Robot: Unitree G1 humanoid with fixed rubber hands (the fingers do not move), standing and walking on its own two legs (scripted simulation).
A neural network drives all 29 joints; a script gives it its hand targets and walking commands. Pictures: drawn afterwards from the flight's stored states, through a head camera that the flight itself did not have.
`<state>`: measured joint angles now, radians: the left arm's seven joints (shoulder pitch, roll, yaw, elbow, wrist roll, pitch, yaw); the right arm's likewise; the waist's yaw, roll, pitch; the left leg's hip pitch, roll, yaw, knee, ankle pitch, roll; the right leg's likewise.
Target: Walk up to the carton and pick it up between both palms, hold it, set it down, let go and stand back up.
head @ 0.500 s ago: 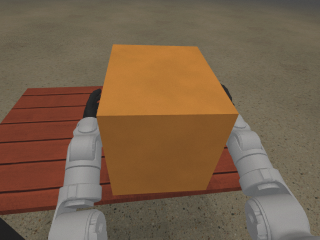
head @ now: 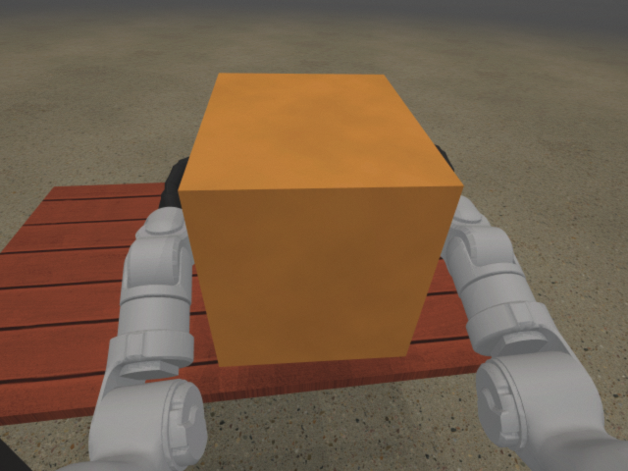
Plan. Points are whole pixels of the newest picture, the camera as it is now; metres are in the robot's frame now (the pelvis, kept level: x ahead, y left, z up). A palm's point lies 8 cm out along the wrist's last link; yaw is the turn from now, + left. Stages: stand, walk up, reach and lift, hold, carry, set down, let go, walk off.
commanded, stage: reach and lift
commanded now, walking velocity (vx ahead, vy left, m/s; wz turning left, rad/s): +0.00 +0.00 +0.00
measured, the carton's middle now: (308, 208) +0.41 +0.00 +0.19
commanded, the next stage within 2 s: hold in 0.76 s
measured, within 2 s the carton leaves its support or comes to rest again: neither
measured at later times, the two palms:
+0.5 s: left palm (175, 203) +0.38 +0.17 +0.22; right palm (438, 186) +0.38 -0.16 +0.24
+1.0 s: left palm (171, 190) +0.38 +0.17 +0.24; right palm (443, 167) +0.38 -0.16 +0.27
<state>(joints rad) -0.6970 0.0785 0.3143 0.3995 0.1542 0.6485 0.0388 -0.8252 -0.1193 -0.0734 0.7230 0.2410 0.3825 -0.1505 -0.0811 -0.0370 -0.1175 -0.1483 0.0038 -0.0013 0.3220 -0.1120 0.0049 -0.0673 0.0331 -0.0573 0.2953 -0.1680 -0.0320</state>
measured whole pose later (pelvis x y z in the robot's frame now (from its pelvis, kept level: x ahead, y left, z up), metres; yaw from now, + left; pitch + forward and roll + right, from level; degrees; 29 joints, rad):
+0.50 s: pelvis +0.01 +0.01 +0.00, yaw +0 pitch -2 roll -1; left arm -0.71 0.08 0.29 0.32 0.14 0.75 0.06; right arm -0.86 -0.17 -0.03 0.69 0.34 0.46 -0.17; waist -0.09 -0.03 -0.14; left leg -0.17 0.01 0.01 0.35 -0.14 0.01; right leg -0.07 0.03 -0.05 0.28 -0.17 -0.02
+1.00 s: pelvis +0.01 +0.00 +0.00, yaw +0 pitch -2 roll -1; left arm -0.75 0.10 0.30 0.34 0.12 0.80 0.06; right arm -0.93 -0.20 0.01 0.72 0.39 0.52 -0.20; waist -0.08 -0.01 -0.17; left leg -0.18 0.01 0.00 0.37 -0.15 0.00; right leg -0.07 0.04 -0.05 0.29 -0.18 -0.03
